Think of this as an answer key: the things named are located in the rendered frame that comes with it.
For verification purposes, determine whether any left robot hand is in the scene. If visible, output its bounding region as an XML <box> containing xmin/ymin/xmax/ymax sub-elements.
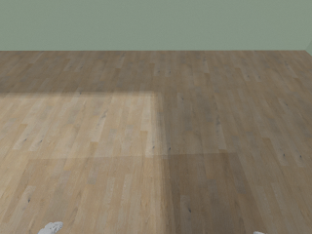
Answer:
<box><xmin>37</xmin><ymin>221</ymin><xmax>63</xmax><ymax>234</ymax></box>

